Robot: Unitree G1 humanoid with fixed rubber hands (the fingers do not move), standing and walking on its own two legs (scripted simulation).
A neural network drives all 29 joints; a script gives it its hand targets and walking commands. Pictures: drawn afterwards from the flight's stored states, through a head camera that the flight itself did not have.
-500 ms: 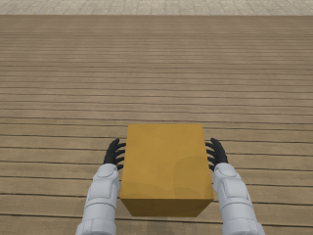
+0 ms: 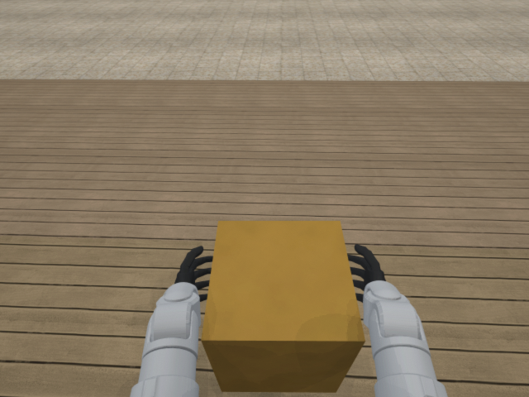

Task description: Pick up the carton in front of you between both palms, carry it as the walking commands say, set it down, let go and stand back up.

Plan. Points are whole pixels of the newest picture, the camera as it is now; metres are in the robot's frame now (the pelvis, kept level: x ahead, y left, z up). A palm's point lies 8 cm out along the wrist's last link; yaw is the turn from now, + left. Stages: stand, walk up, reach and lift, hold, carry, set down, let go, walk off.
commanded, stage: reach and lift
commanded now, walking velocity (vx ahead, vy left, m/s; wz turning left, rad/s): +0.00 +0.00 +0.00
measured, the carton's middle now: (278, 309) +0.31 +0.00 -0.05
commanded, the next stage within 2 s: hold in 0.72 s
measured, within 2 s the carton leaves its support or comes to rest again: neither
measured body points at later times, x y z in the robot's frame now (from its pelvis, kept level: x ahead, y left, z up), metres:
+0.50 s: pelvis +0.02 +0.00 +0.01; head -0.01 +0.00 +0.46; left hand +0.32 +0.15 +0.03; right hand +0.32 -0.15 +0.03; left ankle +0.03 +0.13 -0.74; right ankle +0.03 -0.13 -0.74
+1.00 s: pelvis +0.01 +0.00 +0.01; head -0.04 +0.00 +0.45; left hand +0.31 +0.15 +0.05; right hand +0.31 -0.15 +0.05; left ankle +0.03 +0.13 -0.74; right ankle +0.03 -0.13 -0.74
